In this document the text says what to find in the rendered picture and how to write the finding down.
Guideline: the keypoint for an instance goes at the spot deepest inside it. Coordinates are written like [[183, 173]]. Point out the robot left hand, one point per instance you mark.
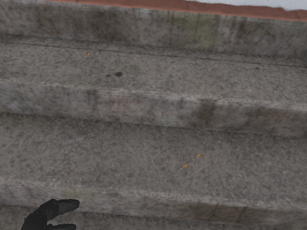
[[48, 211]]

